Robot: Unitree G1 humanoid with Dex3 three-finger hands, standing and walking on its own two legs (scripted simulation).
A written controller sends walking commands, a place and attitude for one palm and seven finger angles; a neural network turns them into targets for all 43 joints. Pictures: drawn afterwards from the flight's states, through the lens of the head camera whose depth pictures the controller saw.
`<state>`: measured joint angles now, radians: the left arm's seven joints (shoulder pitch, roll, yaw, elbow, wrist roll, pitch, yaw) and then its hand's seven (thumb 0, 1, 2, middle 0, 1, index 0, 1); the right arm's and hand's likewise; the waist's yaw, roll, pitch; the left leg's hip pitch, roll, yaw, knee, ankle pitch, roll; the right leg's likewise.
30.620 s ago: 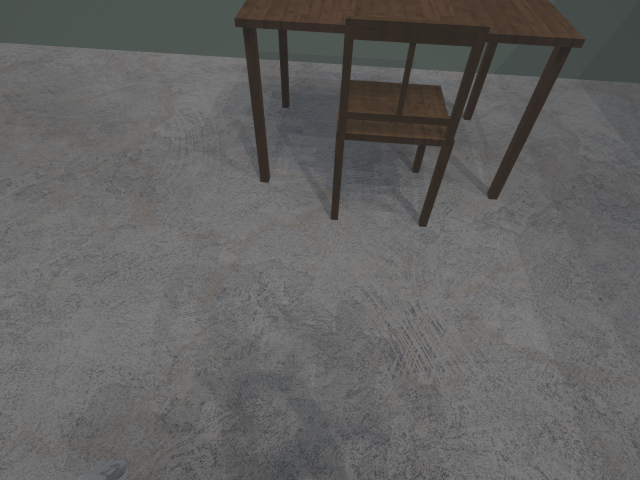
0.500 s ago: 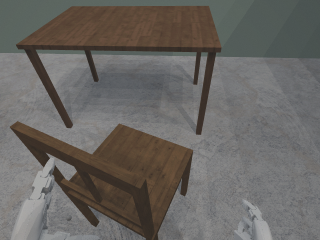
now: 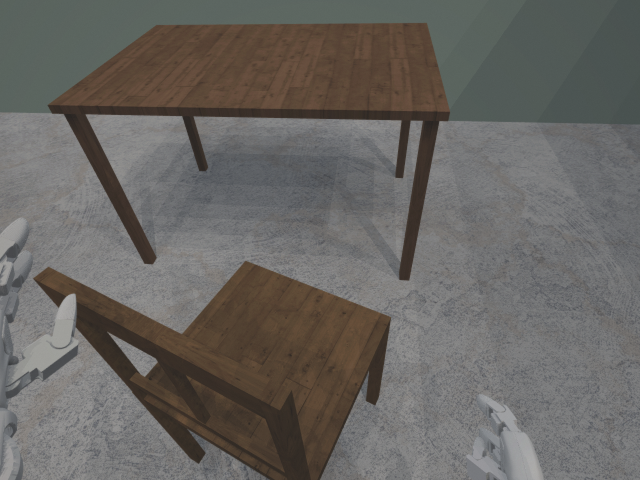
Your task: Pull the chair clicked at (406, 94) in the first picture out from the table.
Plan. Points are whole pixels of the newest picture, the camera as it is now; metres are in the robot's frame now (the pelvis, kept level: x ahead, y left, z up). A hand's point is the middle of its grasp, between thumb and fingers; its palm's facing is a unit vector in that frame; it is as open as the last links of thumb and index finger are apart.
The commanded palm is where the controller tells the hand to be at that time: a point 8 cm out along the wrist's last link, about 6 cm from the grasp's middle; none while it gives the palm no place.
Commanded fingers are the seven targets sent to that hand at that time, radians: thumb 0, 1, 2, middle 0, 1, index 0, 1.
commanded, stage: draw the hand back to the body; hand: left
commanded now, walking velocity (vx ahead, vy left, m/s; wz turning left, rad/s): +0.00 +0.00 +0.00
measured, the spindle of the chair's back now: (185, 388) +0.27 +0.26 -0.11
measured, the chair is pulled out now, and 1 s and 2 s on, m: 0.60 0.60 0.60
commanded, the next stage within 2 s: step back with the hand held close in 0.34 s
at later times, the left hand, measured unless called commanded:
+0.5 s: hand (67, 343) +0.18 +0.26 +0.17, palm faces +0.46 -0.79 -0.40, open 7.5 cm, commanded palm +0.13 +0.30 +0.18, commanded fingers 0.00 0.90 0.90 -0.20 -0.30 -0.20 -0.30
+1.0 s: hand (32, 389) +0.14 +0.27 +0.16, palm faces +0.38 -0.78 -0.50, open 7.4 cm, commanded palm +0.08 +0.31 +0.18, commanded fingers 0.00 0.90 0.90 -0.20 -0.30 -0.20 -0.30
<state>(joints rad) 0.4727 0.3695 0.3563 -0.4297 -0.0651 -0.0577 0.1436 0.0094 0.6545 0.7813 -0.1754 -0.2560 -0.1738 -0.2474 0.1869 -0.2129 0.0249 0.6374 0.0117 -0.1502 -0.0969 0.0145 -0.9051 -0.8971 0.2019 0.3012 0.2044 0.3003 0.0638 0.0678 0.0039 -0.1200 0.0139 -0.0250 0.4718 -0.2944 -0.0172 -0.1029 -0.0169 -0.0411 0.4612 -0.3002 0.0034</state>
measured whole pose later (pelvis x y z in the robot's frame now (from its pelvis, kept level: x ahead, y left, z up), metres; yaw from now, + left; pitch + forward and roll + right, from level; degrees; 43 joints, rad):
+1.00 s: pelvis -0.06 +0.01 +0.00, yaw -1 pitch +0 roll +0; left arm 0.57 0.43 0.42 -0.52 -0.05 -0.16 0.15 0.02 0.89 0.90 -0.21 -0.31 -0.21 -0.30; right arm 0.16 -0.21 0.00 0.58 0.01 -0.04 -0.09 0.01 -0.91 -0.90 0.20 0.30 0.20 0.30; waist 0.01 0.00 0.04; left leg -0.31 0.01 -0.01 0.51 -0.20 0.00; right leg -0.29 -0.02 -0.02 0.48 -0.20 0.02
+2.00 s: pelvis -0.15 +0.00 -0.01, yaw -1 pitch +2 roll -3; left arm 0.55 0.45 0.43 -0.61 -0.06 -0.30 0.13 0.02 0.89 0.90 -0.21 -0.31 -0.21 -0.30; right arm 0.14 -0.18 0.00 0.65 -0.02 -0.15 -0.06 0.01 -0.90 -0.90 0.21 0.30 0.21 0.30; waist 0.01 0.00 0.05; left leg -0.51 0.05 -0.07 0.64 -0.18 -0.03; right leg -0.29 0.07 -0.01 0.53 -0.28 -0.01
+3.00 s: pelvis -0.33 -0.01 -0.01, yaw -1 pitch -2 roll -1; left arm 0.51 0.38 0.41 -0.45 -0.03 -0.22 0.17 0.01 0.89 0.90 -0.21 -0.31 -0.21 -0.30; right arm 0.24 -0.18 0.02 0.67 0.00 -0.14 -0.06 0.01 -0.90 -0.90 0.20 0.30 0.21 0.30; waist 0.00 -0.01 -0.02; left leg -0.29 0.02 0.00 0.61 -0.31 0.02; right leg -0.27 -0.02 -0.03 0.56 -0.26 0.00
